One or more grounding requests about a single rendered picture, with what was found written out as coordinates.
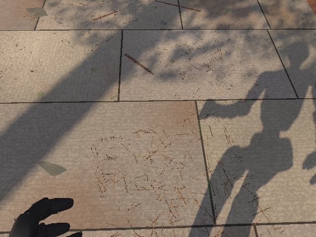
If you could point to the robot left hand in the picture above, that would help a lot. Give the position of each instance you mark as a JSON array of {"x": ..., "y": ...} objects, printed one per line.
[{"x": 27, "y": 223}]

